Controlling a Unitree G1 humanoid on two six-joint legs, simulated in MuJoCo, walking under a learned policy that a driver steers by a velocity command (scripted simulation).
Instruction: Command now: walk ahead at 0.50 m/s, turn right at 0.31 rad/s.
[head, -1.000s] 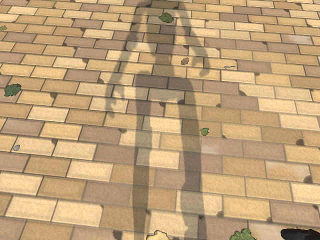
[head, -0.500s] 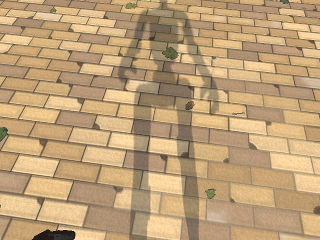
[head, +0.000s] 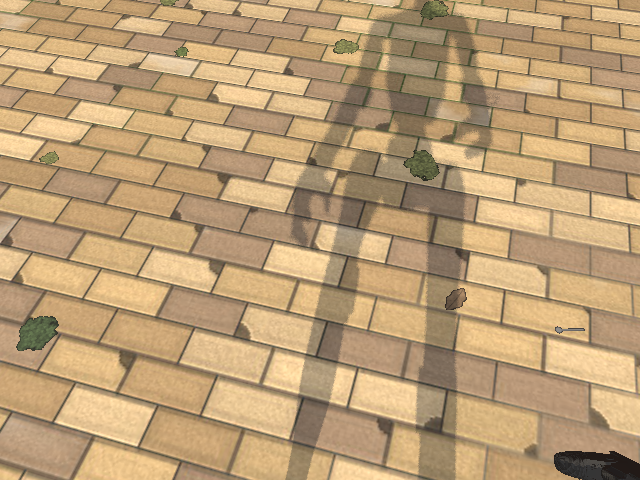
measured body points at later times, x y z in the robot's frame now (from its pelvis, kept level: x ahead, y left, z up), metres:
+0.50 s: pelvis +0.26 +0.00 -0.01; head +0.29 -0.01 +0.44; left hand +0.53 +0.18 -0.09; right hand +0.21 -0.29 -0.13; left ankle +0.18 +0.15 -0.74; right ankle +0.39 -0.18 -0.70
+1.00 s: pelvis +0.52 -0.13 +0.00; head +0.54 -0.15 +0.45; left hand +0.72 +0.10 -0.10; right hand +0.59 -0.45 -0.09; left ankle +0.76 -0.09 -0.70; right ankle +0.40 -0.16 -0.74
